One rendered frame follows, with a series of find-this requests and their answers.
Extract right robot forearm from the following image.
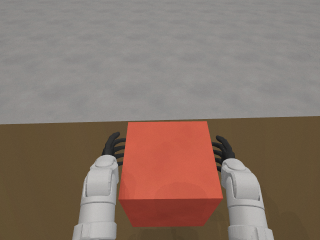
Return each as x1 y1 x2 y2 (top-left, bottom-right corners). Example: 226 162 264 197
221 158 274 240

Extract robot left hand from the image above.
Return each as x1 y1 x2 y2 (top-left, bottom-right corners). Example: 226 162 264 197
101 131 126 166

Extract robot right hand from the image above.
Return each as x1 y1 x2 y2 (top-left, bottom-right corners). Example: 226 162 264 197
211 135 235 172

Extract left robot forearm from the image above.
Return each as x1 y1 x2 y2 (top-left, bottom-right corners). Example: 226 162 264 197
72 155 119 240

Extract carton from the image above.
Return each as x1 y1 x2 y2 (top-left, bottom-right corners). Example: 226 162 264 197
118 121 223 227

